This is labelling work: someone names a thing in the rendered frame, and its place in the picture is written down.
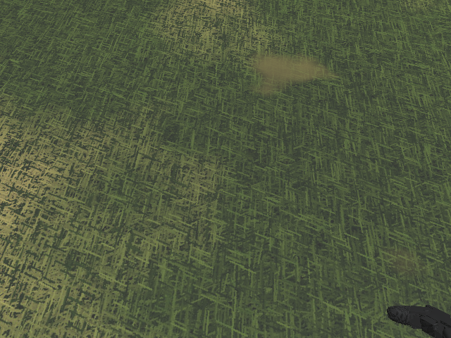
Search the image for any robot right hand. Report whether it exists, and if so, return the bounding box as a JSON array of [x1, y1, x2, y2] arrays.
[[387, 305, 451, 338]]

